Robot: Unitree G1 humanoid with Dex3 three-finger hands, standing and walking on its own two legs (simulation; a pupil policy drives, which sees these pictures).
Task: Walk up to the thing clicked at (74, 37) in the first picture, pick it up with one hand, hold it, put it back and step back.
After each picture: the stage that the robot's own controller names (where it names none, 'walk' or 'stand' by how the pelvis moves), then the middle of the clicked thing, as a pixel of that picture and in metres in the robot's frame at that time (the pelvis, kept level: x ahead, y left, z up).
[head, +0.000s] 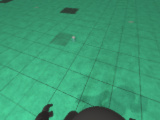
stand; (73, 39) +1.73 +0.44 -0.72
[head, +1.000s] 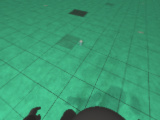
walk; (80, 43) +1.63 +0.17 -0.71
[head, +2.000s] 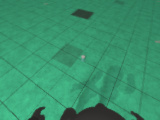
walk; (82, 58) +1.05 +0.10 -0.71
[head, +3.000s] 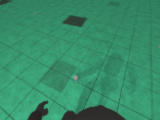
walk; (75, 79) +0.62 +0.18 -0.70
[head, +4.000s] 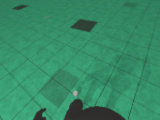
walk; (75, 94) +0.38 +0.24 -0.71
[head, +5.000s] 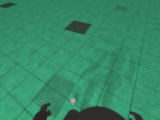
stand; (73, 101) +0.29 +0.19 -0.72
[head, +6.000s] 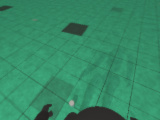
stand; (72, 103) +0.28 +0.20 -0.72
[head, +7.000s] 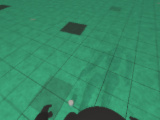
stand; (71, 103) +0.28 +0.21 -0.73
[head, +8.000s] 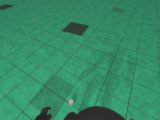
stand; (71, 102) +0.29 +0.21 -0.73
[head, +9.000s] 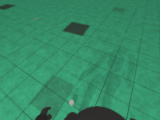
stand; (71, 103) +0.28 +0.21 -0.73
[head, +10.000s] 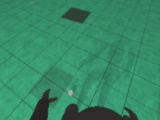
go down; (70, 93) +0.31 +0.20 -0.70
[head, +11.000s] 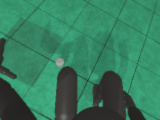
go down; (60, 63) +0.37 +0.24 -0.28
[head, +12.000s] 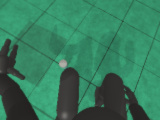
close in; (63, 64) +0.37 +0.24 -0.29
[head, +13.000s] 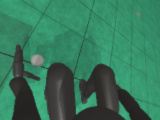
close in; (37, 61) +0.35 +0.27 -0.21
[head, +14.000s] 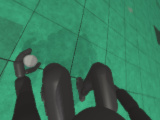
close; (30, 62) +0.35 +0.27 -0.21
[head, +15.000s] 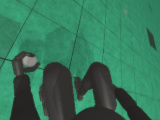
lift; (29, 62) +0.35 +0.27 -0.22
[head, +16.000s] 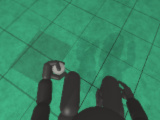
lift; (59, 70) +0.30 +0.22 -0.05
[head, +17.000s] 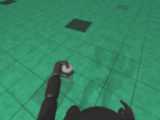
lift; (67, 72) +0.33 +0.16 +0.03
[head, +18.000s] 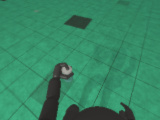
hold; (67, 74) +0.32 +0.17 +0.00
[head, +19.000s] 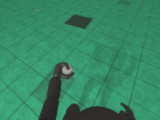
hold; (68, 73) +0.33 +0.17 +0.00
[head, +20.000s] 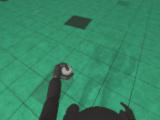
hold; (67, 74) +0.32 +0.17 +0.00
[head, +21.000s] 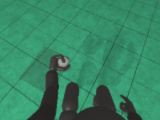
crouch; (64, 65) +0.38 +0.19 -0.06
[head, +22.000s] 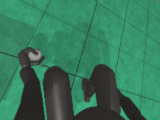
lower; (36, 58) +0.38 +0.27 -0.21
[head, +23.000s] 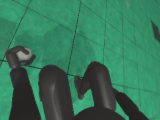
lower; (25, 57) +0.39 +0.28 -0.22
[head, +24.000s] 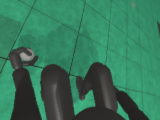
lower; (28, 57) +0.37 +0.28 -0.22
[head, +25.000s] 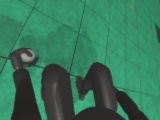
lower; (28, 58) +0.37 +0.28 -0.22
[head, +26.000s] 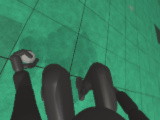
loosen; (28, 60) +0.36 +0.28 -0.22
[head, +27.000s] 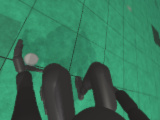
withdraw; (30, 61) +0.36 +0.27 -0.22
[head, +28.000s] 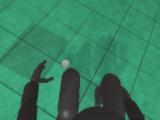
walk; (65, 65) +0.38 +0.22 -0.31
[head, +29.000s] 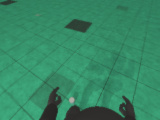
stand; (72, 101) +0.31 +0.18 -0.66
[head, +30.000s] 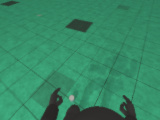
stand; (72, 98) +0.33 +0.20 -0.66
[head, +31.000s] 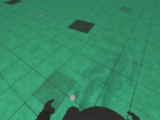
stand; (72, 98) +0.33 +0.19 -0.69
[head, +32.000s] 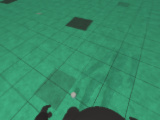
walk; (73, 95) +0.35 +0.19 -0.72
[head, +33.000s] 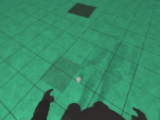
walk; (78, 80) +0.48 +0.13 -0.70
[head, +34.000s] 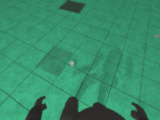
walk; (72, 64) +0.74 +0.25 -0.69
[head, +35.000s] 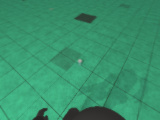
stand; (79, 62) +0.98 +0.20 -0.71
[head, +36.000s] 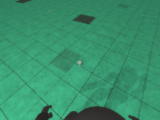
stand; (79, 64) +0.97 +0.20 -0.73
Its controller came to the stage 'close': yes
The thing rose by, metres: 0.71
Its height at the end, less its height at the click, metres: +0.00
